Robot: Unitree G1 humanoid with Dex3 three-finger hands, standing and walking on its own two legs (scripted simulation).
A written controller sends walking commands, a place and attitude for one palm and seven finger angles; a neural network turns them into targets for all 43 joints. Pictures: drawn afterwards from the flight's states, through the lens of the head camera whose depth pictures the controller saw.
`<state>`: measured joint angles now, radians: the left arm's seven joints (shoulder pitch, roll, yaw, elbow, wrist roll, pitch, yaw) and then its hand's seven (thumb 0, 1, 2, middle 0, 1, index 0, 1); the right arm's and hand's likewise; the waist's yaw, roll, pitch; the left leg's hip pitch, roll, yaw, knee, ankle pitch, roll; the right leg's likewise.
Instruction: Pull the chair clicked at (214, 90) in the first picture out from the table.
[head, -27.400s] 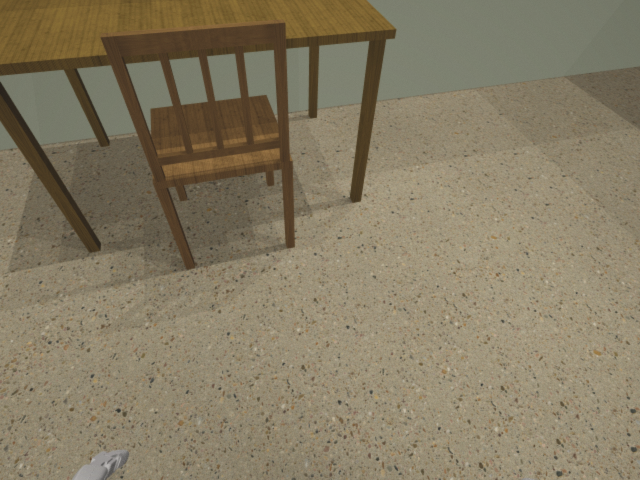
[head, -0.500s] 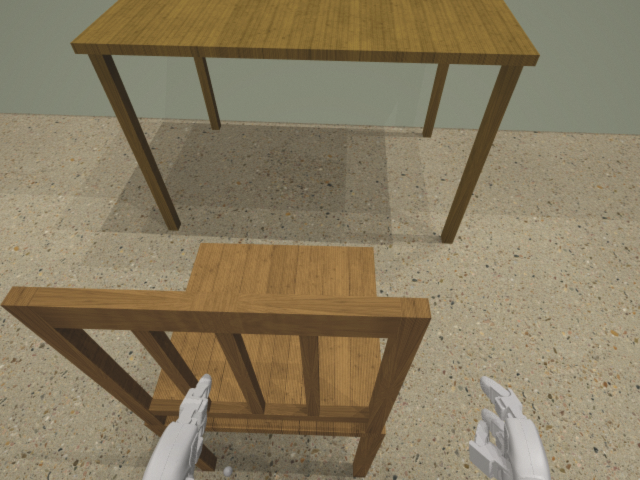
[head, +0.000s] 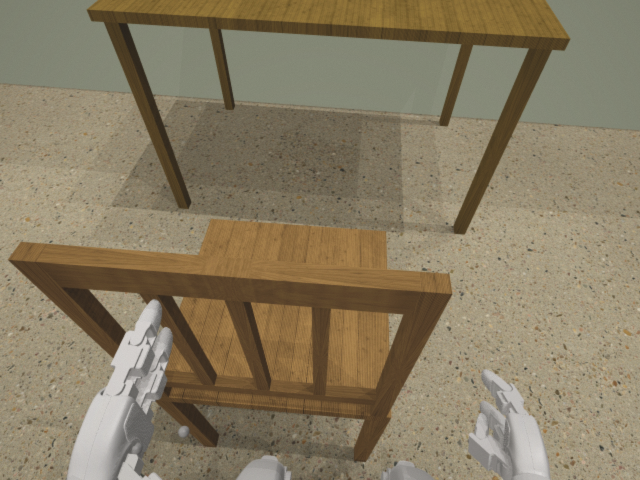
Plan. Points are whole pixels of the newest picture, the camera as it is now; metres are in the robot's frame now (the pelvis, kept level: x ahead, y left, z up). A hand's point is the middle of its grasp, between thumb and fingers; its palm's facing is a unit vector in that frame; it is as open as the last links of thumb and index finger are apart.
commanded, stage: draw the hand back to the body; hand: left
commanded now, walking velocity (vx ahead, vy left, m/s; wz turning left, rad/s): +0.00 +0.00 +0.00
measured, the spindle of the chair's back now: (253, 348) +0.29 +0.12 -0.02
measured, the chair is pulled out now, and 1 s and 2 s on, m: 0.65 0.65 0.65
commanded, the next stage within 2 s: step back with the hand held close in 1.26 s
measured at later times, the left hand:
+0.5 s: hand (68, 376) +0.18 +0.23 +0.16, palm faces +0.31 -0.87 -0.39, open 14.7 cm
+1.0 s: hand out of the picture +0.24 +0.27 +0.24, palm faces +0.48 -0.76 -0.43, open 8.1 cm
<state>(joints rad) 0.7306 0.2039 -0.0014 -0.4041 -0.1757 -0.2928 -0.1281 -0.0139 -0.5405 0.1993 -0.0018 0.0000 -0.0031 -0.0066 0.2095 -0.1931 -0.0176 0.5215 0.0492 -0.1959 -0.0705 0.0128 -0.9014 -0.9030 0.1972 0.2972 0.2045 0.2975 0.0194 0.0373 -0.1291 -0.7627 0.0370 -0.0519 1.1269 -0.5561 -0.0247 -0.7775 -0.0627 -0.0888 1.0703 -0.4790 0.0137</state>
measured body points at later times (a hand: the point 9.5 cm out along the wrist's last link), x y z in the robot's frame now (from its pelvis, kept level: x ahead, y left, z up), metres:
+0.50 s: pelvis +0.01 +0.01 +0.05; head +0.00 -0.01 +0.50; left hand +0.16 +0.27 +0.18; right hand +0.20 -0.22 -0.02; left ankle +0.00 +0.13 -0.66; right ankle +0.03 -0.13 -0.66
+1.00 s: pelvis +0.04 +0.00 +0.08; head +0.03 -0.02 +0.53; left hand +0.21 +0.30 +0.27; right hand +0.23 -0.23 -0.02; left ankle +0.00 +0.13 -0.66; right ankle +0.03 -0.13 -0.66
